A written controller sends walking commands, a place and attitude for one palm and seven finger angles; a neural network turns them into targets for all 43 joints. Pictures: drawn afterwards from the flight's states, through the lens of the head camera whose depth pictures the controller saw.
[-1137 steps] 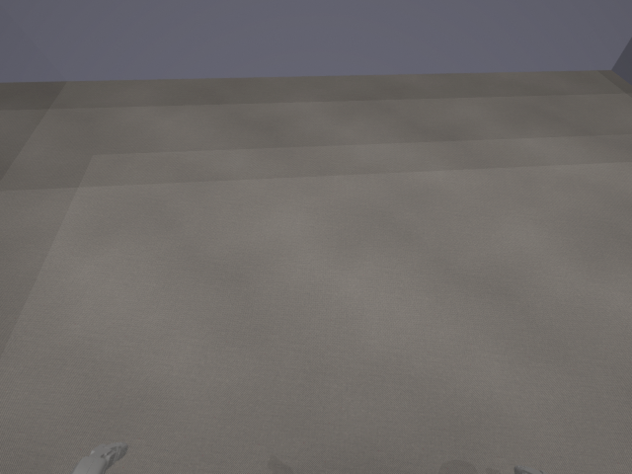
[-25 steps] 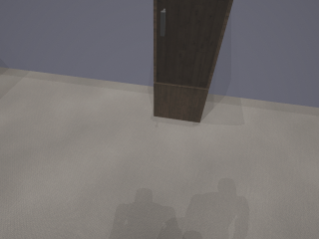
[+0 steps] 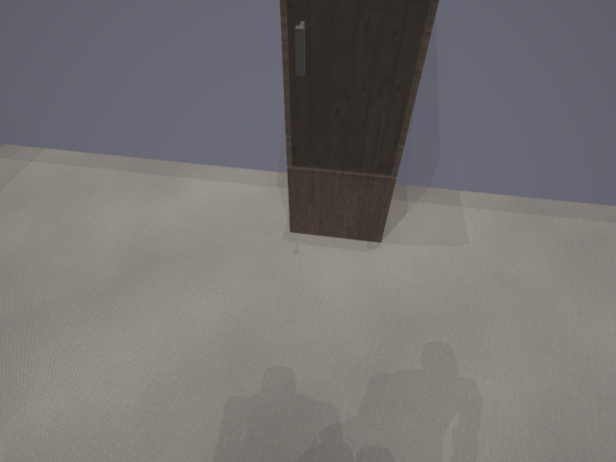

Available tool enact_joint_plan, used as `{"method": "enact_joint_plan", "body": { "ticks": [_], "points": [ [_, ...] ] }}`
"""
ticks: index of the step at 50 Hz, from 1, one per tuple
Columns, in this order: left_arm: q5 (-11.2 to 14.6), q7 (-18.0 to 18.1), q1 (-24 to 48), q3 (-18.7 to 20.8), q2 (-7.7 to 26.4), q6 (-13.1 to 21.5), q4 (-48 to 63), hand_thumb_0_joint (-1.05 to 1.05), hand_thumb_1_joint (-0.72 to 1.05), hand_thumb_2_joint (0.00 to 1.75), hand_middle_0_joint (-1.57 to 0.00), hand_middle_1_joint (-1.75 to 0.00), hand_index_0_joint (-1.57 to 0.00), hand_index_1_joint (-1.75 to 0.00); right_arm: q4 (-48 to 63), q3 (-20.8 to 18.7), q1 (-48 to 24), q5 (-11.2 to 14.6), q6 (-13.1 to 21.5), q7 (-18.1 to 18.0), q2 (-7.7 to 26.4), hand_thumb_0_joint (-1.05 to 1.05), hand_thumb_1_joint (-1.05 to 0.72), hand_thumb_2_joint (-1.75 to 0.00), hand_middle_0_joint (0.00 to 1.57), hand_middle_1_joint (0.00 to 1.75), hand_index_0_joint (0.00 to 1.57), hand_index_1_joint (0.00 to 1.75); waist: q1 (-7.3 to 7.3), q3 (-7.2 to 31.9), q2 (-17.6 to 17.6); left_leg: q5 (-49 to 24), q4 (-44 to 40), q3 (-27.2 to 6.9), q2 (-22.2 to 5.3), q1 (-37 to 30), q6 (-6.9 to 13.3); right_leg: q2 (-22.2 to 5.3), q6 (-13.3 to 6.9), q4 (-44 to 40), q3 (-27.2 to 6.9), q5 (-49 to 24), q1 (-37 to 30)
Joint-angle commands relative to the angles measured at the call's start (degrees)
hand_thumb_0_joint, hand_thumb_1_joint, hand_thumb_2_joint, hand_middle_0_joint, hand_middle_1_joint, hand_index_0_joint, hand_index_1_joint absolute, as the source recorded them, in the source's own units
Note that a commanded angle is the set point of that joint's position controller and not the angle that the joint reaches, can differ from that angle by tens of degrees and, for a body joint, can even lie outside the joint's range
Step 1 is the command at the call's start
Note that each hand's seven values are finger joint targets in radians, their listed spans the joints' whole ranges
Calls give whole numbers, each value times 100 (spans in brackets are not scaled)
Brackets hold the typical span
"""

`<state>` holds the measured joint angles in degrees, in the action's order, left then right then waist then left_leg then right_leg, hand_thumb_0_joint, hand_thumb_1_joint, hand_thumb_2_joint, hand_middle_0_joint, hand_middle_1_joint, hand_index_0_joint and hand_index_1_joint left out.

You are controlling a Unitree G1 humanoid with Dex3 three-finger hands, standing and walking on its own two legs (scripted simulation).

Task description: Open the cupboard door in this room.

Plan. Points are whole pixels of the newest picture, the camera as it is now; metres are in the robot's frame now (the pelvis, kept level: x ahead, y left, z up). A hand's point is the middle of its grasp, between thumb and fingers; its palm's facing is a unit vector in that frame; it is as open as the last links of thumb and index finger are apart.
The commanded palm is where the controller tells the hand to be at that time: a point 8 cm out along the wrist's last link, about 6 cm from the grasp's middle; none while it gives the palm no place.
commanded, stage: stand and wait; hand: left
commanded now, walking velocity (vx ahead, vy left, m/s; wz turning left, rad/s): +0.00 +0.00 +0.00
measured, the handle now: (301, 48) +1.10 +0.08 +0.05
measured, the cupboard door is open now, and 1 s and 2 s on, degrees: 0 0 0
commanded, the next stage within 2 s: look at it before walking up in 0.34 s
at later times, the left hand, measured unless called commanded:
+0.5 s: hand out of the picture -0.01 +0.15 -0.17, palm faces +0.06 -0.98 -0.18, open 7.3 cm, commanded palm none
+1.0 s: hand out of the picture -0.02 +0.18 -0.17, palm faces +0.04 -0.97 -0.22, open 7.3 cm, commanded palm none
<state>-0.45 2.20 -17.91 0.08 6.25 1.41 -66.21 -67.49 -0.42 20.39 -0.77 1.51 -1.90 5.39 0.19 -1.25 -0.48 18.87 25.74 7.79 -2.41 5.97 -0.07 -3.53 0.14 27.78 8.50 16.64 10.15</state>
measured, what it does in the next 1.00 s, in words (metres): stands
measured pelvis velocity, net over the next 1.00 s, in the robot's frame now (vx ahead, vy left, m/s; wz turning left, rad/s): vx -0.03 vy -0.01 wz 0.01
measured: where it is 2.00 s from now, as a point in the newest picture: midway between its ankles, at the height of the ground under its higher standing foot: (308, 450)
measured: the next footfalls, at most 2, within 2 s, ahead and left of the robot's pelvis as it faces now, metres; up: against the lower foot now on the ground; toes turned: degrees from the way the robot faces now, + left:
right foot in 1.72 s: +0.32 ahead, -0.10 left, +0.00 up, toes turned -17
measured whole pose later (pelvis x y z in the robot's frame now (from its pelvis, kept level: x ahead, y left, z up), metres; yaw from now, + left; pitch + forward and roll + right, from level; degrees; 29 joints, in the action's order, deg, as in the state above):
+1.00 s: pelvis -0.03 -0.01 +0.01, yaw +1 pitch -2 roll +0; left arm -0.4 1.5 -14.6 0.6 11.0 1.2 -65.3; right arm -66.1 -1.2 14.9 -0.7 1.0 -1.4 10.2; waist -0.3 -3.4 -0.2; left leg 14.0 21.2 6.7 -3.2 4.6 -0.9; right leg -2.0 -1.3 21.4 9.9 11.6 7.5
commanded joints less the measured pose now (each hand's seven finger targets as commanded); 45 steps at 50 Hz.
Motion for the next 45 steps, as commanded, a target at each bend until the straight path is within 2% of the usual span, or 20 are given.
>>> {"method": "enact_joint_plan", "body": {
  "ticks": [1, 5, 7, 11, 20, 29, 33, 37, 40, 45],
  "points": [
    [16, 58, -602, 29, 463, 86, 9, 0, 90, 90, -20, -30, -20, -30, 41, -26, 518, 30, 71, -75, 440, 0, -90, -90, 20, 30, 20, 30, -33, -120, 208, -2448, -342, -488, -544, 210, 97, -542, -106, -335, -511, -2602, -323],
    [20, 75, -516, 38, 515, 79, 28, 0, 90, 90, -20, -30, -20, -30, 4, -33, 496, 38, 62, -94, 484, 0, -90, -90, 20, 30, 20, 30, -15, 80, 5, -2841, -323, -491, -563, 23, 75, -525, -119, -320, -472, -2811, -475],
    [11, 77, -510, 40, 540, 78, 19, 0, 90, 90, -20, -30, -20, -30, 12, -50, 456, 42, 55, -100, 496, 0, -90, -90, 20, 30, 20, 30, -15, 119, 21, -2873, -314, -490, -567, -34, 75, -533, -120, -344, -448, -2901, -509],
    [8, 81, -466, 37, 549, 57, 15, 0, 90, 90, -20, -30, -20, -30, 9, -55, 393, 39, 28, -111, 506, 0, -90, -90, 20, 30, 20, 30, -12, -44, 4, -2775, -375, -497, -574, 7, 64, -528, -127, -415, -441, -2827, -495],
    [-1, 68, -382, 29, 600, 29, 41, 0, 90, 90, -20, -30, -20, -30, 64, -60, 170, 39, -18, -95, 566, 0, -90, -90, 20, 30, 20, 30, -27, -408, 92, -2117, -583, -527, -577, 104, 56, -532, -114, -695, -483, -2284, -363],
    [-4, 35, -243, 67, 779, 44, 120, 0, 90, 90, -20, -30, -20, -30, 175, -87, -9, 38, -10, -55, 744, 0, -90, -90, 20, 30, 20, 30, -52, -392, 17, -1492, -751, -562, -549, 177, 66, -535, -130, -941, -544, -1658, -384],
    [-5, 25, -179, 92, 874, 65, 157, 0, 90, 90, -20, -30, -20, -30, 203, -114, -50, 39, 7, -47, 851, 0, -90, -90, 20, 30, 20, 30, -55, -246, 68, -1519, -755, -587, -562, 124, 79, -541, -154, -952, -538, -1701, -455],
    [-7, 10, -95, 107, 940, 62, 183, 0, 90, 90, -20, -30, -20, -30, 225, -126, -95, 37, 5, -35, 911, 0, -90, -90, 20, 30, 20, 30, -50, -423, -15, -1224, -853, -602, -552, 249, 79, -527, -160, -1051, -579, -1313, -345],
    [-11, -1, -69, 122, 1008, 65, 202, 0, 90, 90, -20, -30, -20, -30, 257, -142, -161, 36, 3, -24, 980, 0, -90, -90, 20, 30, 20, 30, -61, -450, 75, -1070, -881, -615, -554, 259, 89, -528, -163, -1113, -603, -1105, -274],
    [-18, -16, 32, 151, 1160, 84, 267, 0, 90, 90, -20, -30, -20, -30, 309, -172, -248, 33, 19, -8, 1137, 0, -90, -90, 20, 30, 20, 30, -55, -332, 75, -1051, -904, -640, -570, 221, 108, -542, -185, -1124, -643, -1090, -290]
  ]
}}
